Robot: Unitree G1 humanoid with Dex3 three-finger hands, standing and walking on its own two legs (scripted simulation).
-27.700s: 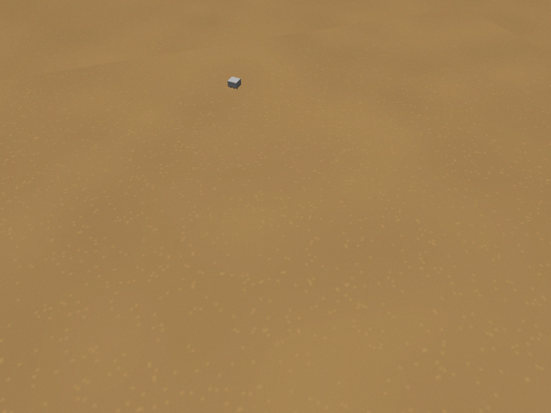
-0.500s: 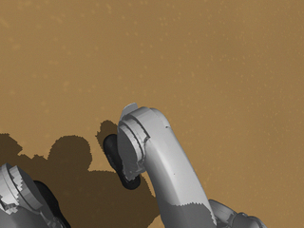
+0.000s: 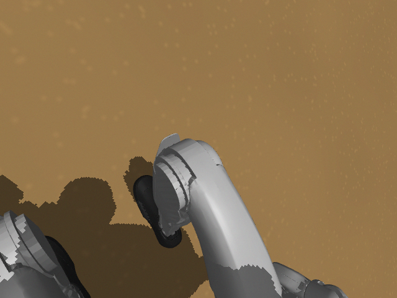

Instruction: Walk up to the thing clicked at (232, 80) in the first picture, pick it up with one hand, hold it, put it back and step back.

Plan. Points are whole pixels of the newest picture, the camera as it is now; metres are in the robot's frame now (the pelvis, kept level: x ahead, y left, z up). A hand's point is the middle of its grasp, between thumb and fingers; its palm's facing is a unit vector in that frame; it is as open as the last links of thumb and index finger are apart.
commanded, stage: open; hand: left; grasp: from above
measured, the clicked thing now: out of the picture +0.41 +0.36 -0.30
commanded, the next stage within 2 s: withdraw in 0.20 s
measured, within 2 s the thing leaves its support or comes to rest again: neither
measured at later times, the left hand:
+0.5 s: hand out of the picture +0.42 +0.35 -0.26, palm faces +0.00 -0.46 -0.89, open 11.2 cm
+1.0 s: hand out of the picture +0.40 +0.35 -0.07, palm faces -0.37 -0.29 -0.88, open 12.1 cm
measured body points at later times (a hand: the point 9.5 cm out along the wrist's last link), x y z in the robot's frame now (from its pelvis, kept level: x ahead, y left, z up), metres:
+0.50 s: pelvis +0.00 +0.00 +0.00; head +0.30 +0.12 +0.31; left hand +0.42 +0.37 -0.21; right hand +0.01 -0.24 -0.04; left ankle +0.07 +0.13 -0.28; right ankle +0.13 -0.11 -0.28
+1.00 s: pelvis +0.00 -0.01 +0.05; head +0.19 +0.06 +0.45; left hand +0.42 +0.36 -0.02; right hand +0.13 -0.26 -0.07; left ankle +0.07 +0.13 -0.28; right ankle +0.13 -0.11 -0.28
